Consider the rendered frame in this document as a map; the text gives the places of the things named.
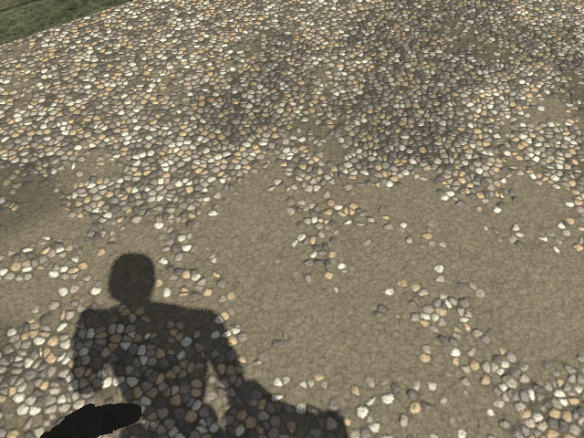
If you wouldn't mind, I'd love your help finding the robot left hand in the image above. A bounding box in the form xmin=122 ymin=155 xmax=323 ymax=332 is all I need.
xmin=40 ymin=403 xmax=141 ymax=438

